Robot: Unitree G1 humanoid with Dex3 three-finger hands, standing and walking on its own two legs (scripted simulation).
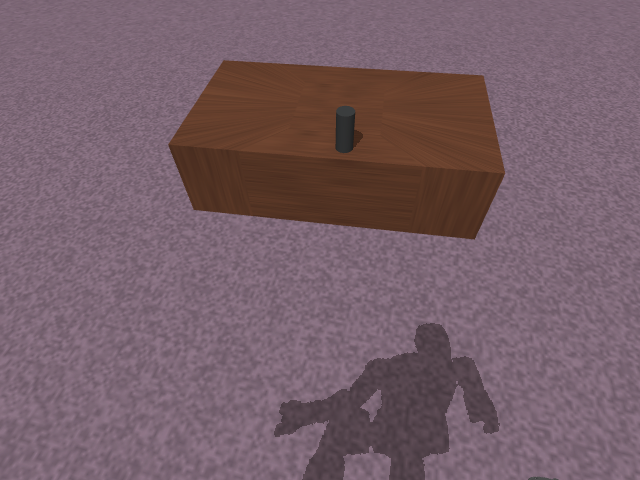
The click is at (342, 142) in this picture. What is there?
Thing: squat round
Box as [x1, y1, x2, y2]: [336, 106, 354, 152]
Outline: 341,106 336,110 336,149 340,152 348,152 352,149 354,109 349,106
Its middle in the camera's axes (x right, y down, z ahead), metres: +0.09 -0.39 +1.37
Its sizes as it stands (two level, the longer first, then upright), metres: 0.066 0.066 0.153
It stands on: a support 0.36 m high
